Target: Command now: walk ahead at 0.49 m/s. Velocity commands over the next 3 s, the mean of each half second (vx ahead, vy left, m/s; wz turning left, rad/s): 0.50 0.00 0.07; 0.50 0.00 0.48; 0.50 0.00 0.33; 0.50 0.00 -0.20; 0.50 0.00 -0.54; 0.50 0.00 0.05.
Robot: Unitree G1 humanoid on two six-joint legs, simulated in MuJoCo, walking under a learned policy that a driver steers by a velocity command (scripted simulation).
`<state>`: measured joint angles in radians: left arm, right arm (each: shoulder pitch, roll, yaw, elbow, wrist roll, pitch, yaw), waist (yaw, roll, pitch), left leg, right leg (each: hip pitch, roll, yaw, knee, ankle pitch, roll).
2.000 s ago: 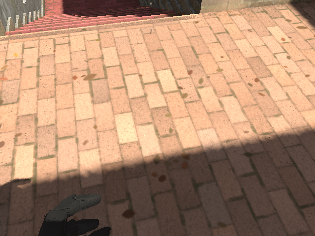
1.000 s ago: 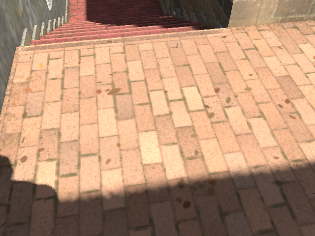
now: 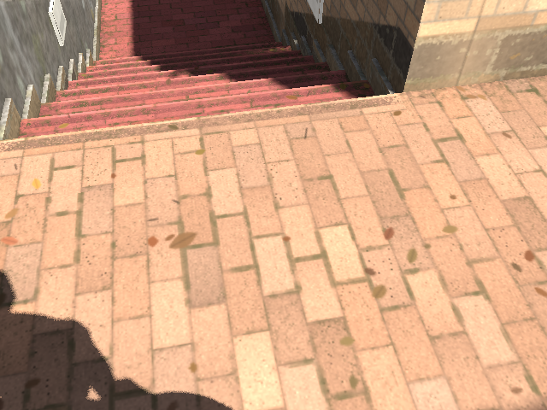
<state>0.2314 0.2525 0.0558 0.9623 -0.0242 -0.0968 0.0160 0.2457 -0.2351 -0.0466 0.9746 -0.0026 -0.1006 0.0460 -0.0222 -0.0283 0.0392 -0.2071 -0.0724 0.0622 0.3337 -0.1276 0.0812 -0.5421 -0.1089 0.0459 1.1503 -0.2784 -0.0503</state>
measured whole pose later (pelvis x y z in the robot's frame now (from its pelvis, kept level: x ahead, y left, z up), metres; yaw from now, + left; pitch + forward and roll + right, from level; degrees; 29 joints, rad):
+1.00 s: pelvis +0.55 +0.01 -0.02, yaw +20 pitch +1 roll -1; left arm 0.26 0.27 0.06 0.91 -0.02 -0.09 0.01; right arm 0.12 -0.27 -0.09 0.76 0.02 -0.05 0.04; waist 0.01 0.00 0.07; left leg -0.46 -0.06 0.05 0.63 -0.20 0.12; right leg -0.23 -0.05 -0.05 1.17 -0.48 0.00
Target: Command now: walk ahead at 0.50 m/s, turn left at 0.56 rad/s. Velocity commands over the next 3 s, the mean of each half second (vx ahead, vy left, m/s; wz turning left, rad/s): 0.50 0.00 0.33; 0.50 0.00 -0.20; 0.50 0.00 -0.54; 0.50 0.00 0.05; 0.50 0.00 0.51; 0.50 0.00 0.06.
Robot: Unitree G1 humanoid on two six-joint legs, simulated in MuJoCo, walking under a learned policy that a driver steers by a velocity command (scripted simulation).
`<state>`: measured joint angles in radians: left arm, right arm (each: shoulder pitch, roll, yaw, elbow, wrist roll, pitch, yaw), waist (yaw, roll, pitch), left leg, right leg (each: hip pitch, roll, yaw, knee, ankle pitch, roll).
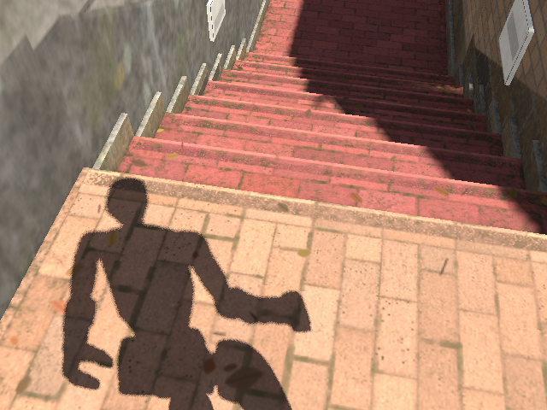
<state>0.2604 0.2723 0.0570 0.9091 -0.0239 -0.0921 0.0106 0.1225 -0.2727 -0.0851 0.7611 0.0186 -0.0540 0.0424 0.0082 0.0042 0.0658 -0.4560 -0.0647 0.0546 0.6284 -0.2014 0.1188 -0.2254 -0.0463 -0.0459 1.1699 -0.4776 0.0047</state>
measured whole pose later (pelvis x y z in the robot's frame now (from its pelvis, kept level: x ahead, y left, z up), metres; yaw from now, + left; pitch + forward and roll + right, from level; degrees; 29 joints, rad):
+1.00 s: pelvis +0.55 +0.03 +0.01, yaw +0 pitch +2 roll +0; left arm 0.40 0.29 0.06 0.83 -0.03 -0.04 0.00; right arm 0.09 -0.25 -0.04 0.69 0.00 -0.11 0.02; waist 0.05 -0.03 0.00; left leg -0.41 0.00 0.01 0.54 -0.18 0.02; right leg -0.30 0.03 0.10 0.99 -0.51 -0.03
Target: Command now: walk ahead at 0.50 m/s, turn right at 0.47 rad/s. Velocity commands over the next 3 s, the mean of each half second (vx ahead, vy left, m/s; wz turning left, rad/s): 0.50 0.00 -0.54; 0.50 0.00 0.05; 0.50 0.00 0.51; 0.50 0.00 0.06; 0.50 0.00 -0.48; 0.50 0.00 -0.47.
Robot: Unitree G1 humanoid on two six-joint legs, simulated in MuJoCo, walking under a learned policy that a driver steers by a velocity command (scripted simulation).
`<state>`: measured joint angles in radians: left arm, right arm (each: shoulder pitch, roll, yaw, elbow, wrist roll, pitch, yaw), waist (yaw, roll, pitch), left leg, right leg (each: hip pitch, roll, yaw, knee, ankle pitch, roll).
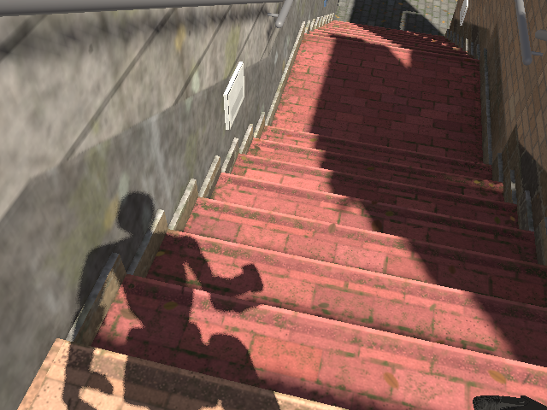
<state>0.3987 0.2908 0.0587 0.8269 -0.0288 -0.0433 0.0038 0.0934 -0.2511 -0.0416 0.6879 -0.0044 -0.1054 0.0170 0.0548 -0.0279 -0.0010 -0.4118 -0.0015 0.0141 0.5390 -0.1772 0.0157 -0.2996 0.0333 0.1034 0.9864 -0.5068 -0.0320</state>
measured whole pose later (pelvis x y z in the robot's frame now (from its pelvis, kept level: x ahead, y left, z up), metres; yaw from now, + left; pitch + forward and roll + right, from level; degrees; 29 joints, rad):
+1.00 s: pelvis +0.47 -0.13 -0.06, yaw -13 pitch +2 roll -1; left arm 0.41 0.26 0.06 0.80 0.00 -0.07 0.04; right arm 0.21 -0.27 -0.07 0.77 0.00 -0.04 0.08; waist 0.04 0.04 -0.05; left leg -0.60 0.01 -0.11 0.57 0.44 0.06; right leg -0.15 0.02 -0.09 0.87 -0.75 -0.03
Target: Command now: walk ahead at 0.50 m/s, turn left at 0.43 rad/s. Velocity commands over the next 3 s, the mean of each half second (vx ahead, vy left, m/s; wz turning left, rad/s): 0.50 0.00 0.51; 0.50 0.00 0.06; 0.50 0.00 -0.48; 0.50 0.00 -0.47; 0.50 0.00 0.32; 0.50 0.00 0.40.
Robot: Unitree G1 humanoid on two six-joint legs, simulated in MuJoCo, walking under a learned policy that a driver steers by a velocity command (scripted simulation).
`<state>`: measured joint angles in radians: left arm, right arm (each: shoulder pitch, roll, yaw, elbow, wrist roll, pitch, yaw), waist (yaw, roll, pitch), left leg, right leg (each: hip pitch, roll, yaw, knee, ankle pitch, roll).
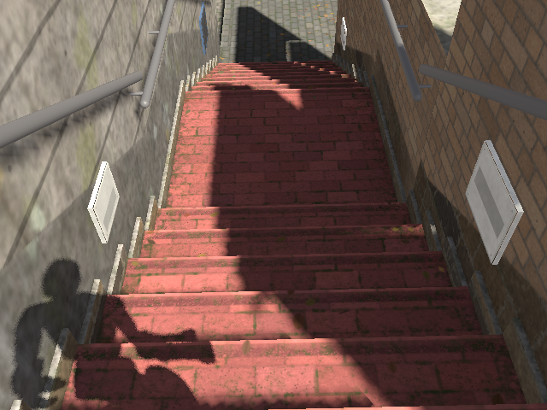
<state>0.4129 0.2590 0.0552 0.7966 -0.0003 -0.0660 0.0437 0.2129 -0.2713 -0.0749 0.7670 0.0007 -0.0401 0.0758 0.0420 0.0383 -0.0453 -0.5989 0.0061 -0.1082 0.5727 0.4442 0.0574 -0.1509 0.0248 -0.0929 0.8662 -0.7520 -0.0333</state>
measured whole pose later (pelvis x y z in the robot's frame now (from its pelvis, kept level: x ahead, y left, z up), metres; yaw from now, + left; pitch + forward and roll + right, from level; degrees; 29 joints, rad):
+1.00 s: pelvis +0.55 +0.08 -0.27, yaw +16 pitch +2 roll +0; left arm 0.58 0.15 0.02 0.96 -0.02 -0.07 0.04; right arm 0.09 -0.23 -0.05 0.73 -0.01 -0.08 0.03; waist 0.09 0.03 -0.05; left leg -0.71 0.06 -0.16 0.76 0.23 0.03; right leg -0.17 0.10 0.14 0.68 -0.53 -0.06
